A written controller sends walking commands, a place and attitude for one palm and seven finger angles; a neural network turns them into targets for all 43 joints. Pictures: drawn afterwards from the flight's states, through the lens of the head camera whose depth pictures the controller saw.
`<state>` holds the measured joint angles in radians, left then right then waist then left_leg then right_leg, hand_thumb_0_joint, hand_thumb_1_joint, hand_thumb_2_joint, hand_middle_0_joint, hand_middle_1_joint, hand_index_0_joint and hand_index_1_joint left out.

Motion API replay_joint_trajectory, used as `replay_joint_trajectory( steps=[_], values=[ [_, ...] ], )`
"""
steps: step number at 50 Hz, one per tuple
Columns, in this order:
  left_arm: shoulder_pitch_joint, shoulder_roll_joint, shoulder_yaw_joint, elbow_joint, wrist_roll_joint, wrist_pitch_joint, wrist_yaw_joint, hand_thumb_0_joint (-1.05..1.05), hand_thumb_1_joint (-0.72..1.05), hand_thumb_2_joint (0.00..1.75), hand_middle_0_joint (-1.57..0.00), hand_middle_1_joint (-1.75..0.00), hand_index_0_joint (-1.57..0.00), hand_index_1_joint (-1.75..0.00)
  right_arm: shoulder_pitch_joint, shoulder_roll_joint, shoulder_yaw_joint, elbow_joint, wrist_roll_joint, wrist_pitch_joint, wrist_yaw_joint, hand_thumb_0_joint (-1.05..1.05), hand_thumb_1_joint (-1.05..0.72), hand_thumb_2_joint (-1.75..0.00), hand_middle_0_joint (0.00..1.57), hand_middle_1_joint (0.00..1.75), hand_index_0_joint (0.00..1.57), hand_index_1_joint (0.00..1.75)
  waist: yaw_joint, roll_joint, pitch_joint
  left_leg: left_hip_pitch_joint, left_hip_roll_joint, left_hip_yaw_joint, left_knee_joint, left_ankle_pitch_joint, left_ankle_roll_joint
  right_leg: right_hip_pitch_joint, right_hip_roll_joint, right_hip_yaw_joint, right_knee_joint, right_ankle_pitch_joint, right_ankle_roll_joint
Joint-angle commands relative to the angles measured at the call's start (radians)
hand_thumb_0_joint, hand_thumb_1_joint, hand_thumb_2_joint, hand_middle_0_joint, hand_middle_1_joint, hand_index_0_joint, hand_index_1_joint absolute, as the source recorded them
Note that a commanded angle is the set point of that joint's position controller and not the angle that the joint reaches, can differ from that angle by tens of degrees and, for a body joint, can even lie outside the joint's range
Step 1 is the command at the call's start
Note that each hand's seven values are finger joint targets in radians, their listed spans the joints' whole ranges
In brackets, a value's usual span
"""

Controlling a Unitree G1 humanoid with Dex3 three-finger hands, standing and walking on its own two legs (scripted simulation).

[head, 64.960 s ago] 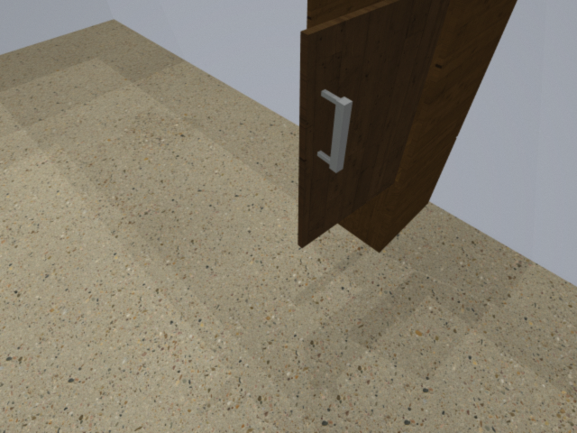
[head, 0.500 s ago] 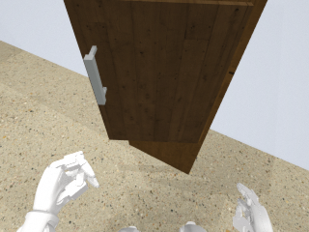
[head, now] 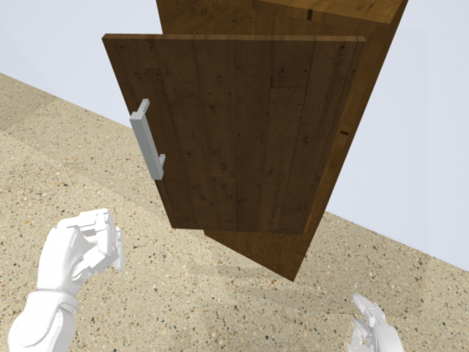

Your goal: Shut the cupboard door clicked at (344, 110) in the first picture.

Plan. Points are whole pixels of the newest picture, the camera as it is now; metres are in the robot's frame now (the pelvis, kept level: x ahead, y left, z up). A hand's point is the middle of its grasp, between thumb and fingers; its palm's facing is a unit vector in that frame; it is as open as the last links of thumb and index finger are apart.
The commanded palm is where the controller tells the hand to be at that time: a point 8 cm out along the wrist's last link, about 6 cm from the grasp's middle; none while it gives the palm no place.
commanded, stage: raise the hand and make a fist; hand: left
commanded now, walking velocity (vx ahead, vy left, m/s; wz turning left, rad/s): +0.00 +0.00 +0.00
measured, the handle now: (151, 141) +0.48 +0.21 +0.09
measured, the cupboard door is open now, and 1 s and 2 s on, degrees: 26 26 26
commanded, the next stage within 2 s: bring the fist close to the handle in 0.30 s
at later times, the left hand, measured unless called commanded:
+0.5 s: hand (124, 269) +0.22 +0.18 +0.08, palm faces +0.01 -1.00 -0.04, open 3.1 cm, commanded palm +0.21 +0.24 +0.09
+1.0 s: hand (140, 211) +0.31 +0.18 +0.10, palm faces +0.03 -1.00 -0.04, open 3.1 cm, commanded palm +0.28 +0.23 +0.09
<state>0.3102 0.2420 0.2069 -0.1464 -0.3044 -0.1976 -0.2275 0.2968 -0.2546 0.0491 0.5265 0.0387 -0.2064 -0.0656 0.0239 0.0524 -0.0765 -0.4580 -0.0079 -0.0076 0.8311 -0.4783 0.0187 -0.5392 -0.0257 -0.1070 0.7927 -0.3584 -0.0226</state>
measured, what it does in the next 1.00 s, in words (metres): stands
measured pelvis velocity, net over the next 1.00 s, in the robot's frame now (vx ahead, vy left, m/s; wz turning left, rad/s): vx -0.01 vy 0.00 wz -0.02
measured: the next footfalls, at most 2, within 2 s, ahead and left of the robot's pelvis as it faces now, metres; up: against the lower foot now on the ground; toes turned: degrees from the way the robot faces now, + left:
none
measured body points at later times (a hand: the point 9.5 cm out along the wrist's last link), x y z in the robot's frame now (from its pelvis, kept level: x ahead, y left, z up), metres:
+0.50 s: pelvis -0.01 +0.00 +0.00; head +0.01 -0.02 +0.45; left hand +0.21 +0.24 +0.09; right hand +0.16 -0.23 -0.07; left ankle -0.03 +0.10 -0.70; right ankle +0.03 -0.11 -0.70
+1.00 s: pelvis -0.01 +0.00 +0.01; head +0.02 -0.01 +0.46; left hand +0.30 +0.23 +0.10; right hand +0.14 -0.24 -0.09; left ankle -0.03 +0.11 -0.70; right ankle +0.03 -0.11 -0.70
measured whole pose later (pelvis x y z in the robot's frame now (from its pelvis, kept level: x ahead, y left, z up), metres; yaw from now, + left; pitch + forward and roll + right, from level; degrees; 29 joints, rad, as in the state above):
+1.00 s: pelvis -0.01 +0.00 +0.01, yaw -1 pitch +6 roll +0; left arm -0.05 0.23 0.19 0.20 -0.22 -0.20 -0.17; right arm 0.28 -0.25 0.04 0.59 0.03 -0.18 -0.06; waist 0.01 0.03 -0.04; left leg -0.43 -0.02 0.02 0.76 -0.43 0.02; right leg -0.53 -0.03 -0.08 0.75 -0.32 -0.02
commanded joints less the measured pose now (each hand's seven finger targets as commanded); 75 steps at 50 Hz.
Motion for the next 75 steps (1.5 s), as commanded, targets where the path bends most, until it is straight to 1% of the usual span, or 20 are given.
replay_joint_trajectory(
  steps=[1,2,6,7,11,15,19,22,28,30,36,37,41,42,44,50,59,65,70,75],
  values=[
    [-0.037,0.097,0.017,-0.090,-0.007,0.014,-0.046,0.00,0.90,0.90,-1.30,-1.50,-1.30,-1.50,-0.073,-0.122,-0.058,-0.168,0.004,-0.063,-0.015,0.00,-0.90,-0.90,0.20,0.30,0.20,0.30,-0.006,-0.103,-0.092,-0.082,-0.015,-0.016,-0.142,0.272,-0.008,0.217,0.001,0.079,-0.139,0.192,0.007],
    [-0.034,0.126,0.041,-0.101,-0.005,0.013,-0.042,0.00,0.90,0.90,-1.30,-1.50,-1.30,-1.50,-0.076,-0.123,-0.062,-0.171,0.004,-0.062,-0.017,0.00,-0.90,-0.90,0.20,0.30,0.20,0.30,-0.002,-0.135,-0.111,-0.084,-0.015,-0.014,-0.140,0.273,-0.005,0.243,-0.004,0.093,-0.145,0.179,0.009],
    [-0.107,0.162,0.096,-0.245,-0.002,-0.055,0.001,0.00,0.90,0.90,-1.30,-1.50,-1.30,-1.50,-0.083,-0.101,-0.059,-0.176,-0.005,-0.073,-0.014,0.00,-0.90,-0.90,0.20,0.30,0.20,0.30,0.018,-0.040,-0.204,-0.031,-0.017,-0.014,-0.151,0.323,-0.007,0.282,0.000,0.089,-0.117,0.240,0.004],
    [-0.112,0.186,0.117,-0.258,-0.002,-0.077,0.021,0.00,0.90,0.90,-1.30,-1.50,-1.30,-1.50,-0.082,-0.100,-0.054,-0.170,-0.010,-0.074,-0.013,0.00,-0.90,-0.90,0.20,0.30,0.20,0.30,0.022,-0.030,-0.194,-0.042,-0.016,-0.014,-0.148,0.321,-0.008,0.287,0.000,0.095,-0.115,0.238,0.002],
    [-0.097,0.119,0.059,-0.194,0.004,-0.129,0.036,0.00,0.90,0.90,-1.30,-1.50,-1.30,-1.50,-0.080,-0.098,-0.052,-0.142,-0.010,-0.081,-0.005,0.00,-0.90,-0.90,0.20,0.30,0.20,0.30,-0.003,-0.025,-0.119,-0.062,-0.016,-0.013,-0.145,0.268,-0.011,0.225,0.005,0.090,-0.123,0.179,0.001],
    [-0.074,0.097,0.003,-0.117,0.015,-0.085,-0.008,0.00,0.90,0.90,-1.30,-1.50,-1.30,-1.50,-0.083,-0.115,-0.057,-0.146,0.000,-0.078,-0.007,0.00,-0.90,-0.90,0.20,0.30,0.20,0.30,-0.015,-0.034,-0.065,-0.079,-0.017,-0.012,-0.152,0.200,-0.006,0.191,-0.002,0.103,-0.161,0.075,0.002],
    [-0.076,0.125,0.029,-0.140,0.007,-0.040,-0.029,0.00,0.90,0.90,-1.30,-1.50,-1.30,-1.50,-0.088,-0.117,-0.058,-0.162,0.003,-0.077,-0.016,0.00,-0.90,-0.90,0.20,0.30,0.20,0.30,-0.005,-0.072,-0.110,-0.068,-0.018,-0.016,-0.155,0.205,-0.001,0.222,-0.006,0.110,-0.170,0.064,0.007],
    [-0.196,0.176,0.089,-0.181,-0.002,-0.065,-0.002,0.00,0.90,0.90,-1.30,-1.50,-1.30,-1.50,-0.093,-0.115,-0.053,-0.148,-0.004,-0.074,-0.025,0.00,-0.90,-0.90,0.20,0.30,0.20,0.30,-0.008,-0.073,-0.129,-0.064,-0.014,-0.020,-0.154,0.217,-0.002,0.230,0.000,0.105,-0.158,0.074,0.008],
    [-0.355,0.121,0.032,-0.064,0.015,-0.110,0.019,0.00,0.90,0.90,-1.30,-1.50,-1.30,-1.50,-0.091,-0.113,-0.049,-0.104,-0.002,-0.089,-0.025,0.00,-0.90,-0.90,0.20,0.30,0.20,0.30,-0.033,-0.029,-0.125,-0.046,-0.013,-0.034,-0.163,0.194,-0.007,0.174,0.008,0.076,-0.129,0.077,0.003],
    [-0.384,0.092,-0.023,-0.017,0.030,-0.084,-0.003,0.00,0.90,0.90,-1.30,-1.50,-1.30,-1.50,-0.087,-0.118,-0.049,-0.098,0.002,-0.090,-0.025,0.00,-0.90,-0.90,0.20,0.30,0.20,0.30,-0.038,0.019,-0.120,-0.028,-0.013,-0.037,-0.174,0.201,-0.012,0.159,0.009,0.064,-0.121,0.103,-0.002],
    [-0.443,0.106,-0.006,0.027,0.038,0.000,-0.002,0.00,0.90,0.90,-1.30,-1.50,-1.30,-1.50,-0.074,-0.124,-0.054,-0.114,-0.001,-0.076,-0.026,0.00,-0.90,-0.90,0.20,0.30,0.20,0.30,-0.016,-0.043,-0.186,-0.005,-0.008,-0.041,-0.191,0.300,-0.017,0.217,0.008,0.048,-0.107,0.216,-0.001],
    [-0.441,0.139,0.038,0.038,0.033,-0.001,0.015,0.00,0.90,0.90,-1.30,-1.50,-1.30,-1.50,-0.074,-0.125,-0.054,-0.112,-0.003,-0.071,-0.025,0.00,-0.90,-0.90,0.20,0.30,0.20,0.30,-0.003,-0.065,-0.187,-0.011,-0.007,-0.041,-0.192,0.315,-0.018,0.232,0.010,0.049,-0.108,0.226,-0.002],
    [-0.501,0.134,0.070,0.049,0.044,-0.041,0.072,0.00,0.90,0.90,-1.30,-1.50,-1.30,-1.50,-0.081,-0.110,-0.054,-0.109,-0.011,-0.055,-0.012,0.00,-0.90,-0.90,0.20,0.30,0.20,0.30,0.009,-0.078,-0.211,-0.004,-0.009,-0.027,-0.201,0.358,-0.025,0.260,0.009,0.053,-0.094,0.278,-0.003],
    [-0.491,0.175,0.107,0.064,0.052,-0.051,0.086,0.00,0.90,0.90,-1.30,-1.50,-1.30,-1.50,-0.073,-0.114,-0.057,-0.104,-0.012,-0.047,-0.010,0.00,-0.90,-0.90,0.20,0.30,0.20,0.30,0.017,-0.088,-0.223,-0.007,-0.006,-0.025,-0.200,0.378,-0.024,0.279,0.010,0.056,-0.093,0.292,-0.005],
    [-0.542,0.138,0.060,0.084,0.068,-0.066,0.087,0.00,0.90,0.90,-1.30,-1.50,-1.30,-1.50,-0.075,-0.109,-0.057,-0.096,-0.011,-0.040,-0.003,0.00,-0.90,-0.90,0.20,0.30,0.20,0.30,-0.002,-0.047,-0.208,0.000,-0.006,-0.015,-0.199,0.371,-0.025,0.257,0.008,0.060,-0.095,0.296,-0.005],
    [-0.648,0.101,-0.006,0.165,0.073,-0.057,0.031,0.00,0.90,0.90,-1.30,-1.50,-1.30,-1.50,-0.061,-0.124,-0.066,-0.080,-0.005,-0.023,-0.006,0.00,-0.90,-0.90,0.20,0.30,0.20,0.30,-0.031,-0.019,-0.212,0.024,-0.006,-0.012,-0.192,0.366,-0.018,0.238,0.010,0.064,-0.111,0.307,-0.006],
    [-0.873,0.211,0.095,0.334,0.067,-0.081,0.046,0.00,0.90,0.90,-1.30,-1.50,-1.30,-1.50,-0.056,-0.129,-0.062,-0.047,-0.006,0.006,-0.019,0.00,-0.90,-0.90,0.20,0.30,0.20,0.30,-0.034,-0.064,-0.236,-0.015,-0.010,-0.011,-0.195,0.311,-0.012,0.263,0.004,0.083,-0.115,0.284,-0.002],
    [-0.964,0.224,0.092,0.487,0.080,-0.092,0.024,0.00,0.90,0.90,-1.30,-1.50,-1.30,-1.50,-0.038,-0.136,-0.063,-0.038,-0.004,0.031,-0.015,0.00,-0.90,-0.90,0.20,0.30,0.20,0.30,-0.035,-0.029,-0.252,-0.040,-0.014,0.000,-0.190,0.300,-0.011,0.265,0.001,0.095,-0.115,0.291,-0.006],
    [-1.128,0.242,0.090,0.591,0.074,-0.104,0.001,0.00,0.90,0.90,-1.30,-1.50,-1.30,-1.50,-0.012,-0.146,-0.066,-0.021,-0.001,0.048,-0.018,0.00,-0.90,-0.90,0.20,0.30,0.20,0.30,-0.064,-0.056,-0.261,-0.057,-0.012,0.000,-0.178,0.281,-0.008,0.240,0.002,0.101,-0.117,0.286,-0.002],
    [-1.072,0.273,0.136,0.644,0.066,-0.137,-0.012,0.00,0.90,0.90,-1.30,-1.50,-1.30,-1.50,0.002,-0.149,-0.071,-0.033,-0.003,0.063,-0.013,0.00,-0.90,-0.90,0.20,0.30,0.20,0.30,-0.035,-0.090,-0.317,-0.082,-0.015,0.011,-0.179,0.299,-0.004,0.300,0.000,0.115,-0.110,0.319,-0.002]
  ],
)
